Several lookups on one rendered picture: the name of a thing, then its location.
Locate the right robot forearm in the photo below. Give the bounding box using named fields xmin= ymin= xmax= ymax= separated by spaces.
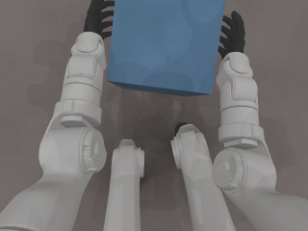
xmin=216 ymin=52 xmax=272 ymax=161

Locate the right robot shin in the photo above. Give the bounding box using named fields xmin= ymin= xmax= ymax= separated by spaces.
xmin=176 ymin=124 xmax=210 ymax=153

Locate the right robot hand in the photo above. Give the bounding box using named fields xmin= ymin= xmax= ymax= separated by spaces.
xmin=218 ymin=11 xmax=245 ymax=60

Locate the carton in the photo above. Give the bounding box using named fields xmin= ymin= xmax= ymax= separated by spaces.
xmin=107 ymin=0 xmax=225 ymax=97

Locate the robot right thigh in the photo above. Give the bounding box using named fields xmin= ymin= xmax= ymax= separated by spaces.
xmin=170 ymin=130 xmax=236 ymax=231

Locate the left robot hand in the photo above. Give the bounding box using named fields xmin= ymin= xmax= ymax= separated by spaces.
xmin=84 ymin=0 xmax=116 ymax=39

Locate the robot right upper arm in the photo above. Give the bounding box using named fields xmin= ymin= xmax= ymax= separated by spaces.
xmin=211 ymin=147 xmax=308 ymax=231

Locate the robot left upper arm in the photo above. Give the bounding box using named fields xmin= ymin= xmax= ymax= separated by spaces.
xmin=0 ymin=126 xmax=107 ymax=231

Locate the left robot forearm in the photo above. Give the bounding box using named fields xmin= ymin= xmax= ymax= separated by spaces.
xmin=38 ymin=32 xmax=107 ymax=166

